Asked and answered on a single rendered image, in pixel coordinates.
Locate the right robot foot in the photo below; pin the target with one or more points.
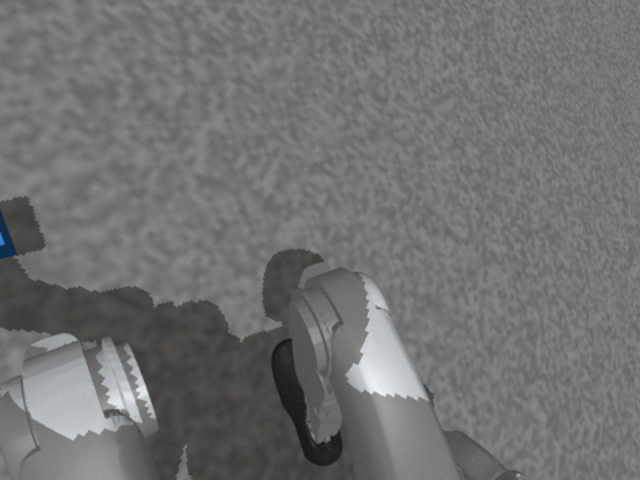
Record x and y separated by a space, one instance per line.
292 398

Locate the carton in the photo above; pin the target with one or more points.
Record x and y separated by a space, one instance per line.
7 248

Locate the right robot hand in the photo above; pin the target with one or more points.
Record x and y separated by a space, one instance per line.
473 461

